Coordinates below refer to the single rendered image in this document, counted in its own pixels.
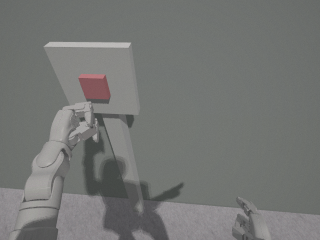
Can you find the robot left forearm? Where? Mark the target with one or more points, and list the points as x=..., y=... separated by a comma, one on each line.
x=42, y=195

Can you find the left robot hand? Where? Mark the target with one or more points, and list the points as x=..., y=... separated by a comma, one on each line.
x=65, y=127

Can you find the button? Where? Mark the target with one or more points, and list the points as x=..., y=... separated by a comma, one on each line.
x=94, y=86

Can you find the right robot hand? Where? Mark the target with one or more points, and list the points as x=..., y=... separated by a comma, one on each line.
x=252, y=228

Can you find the panel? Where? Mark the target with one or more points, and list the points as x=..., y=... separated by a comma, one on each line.
x=115, y=60

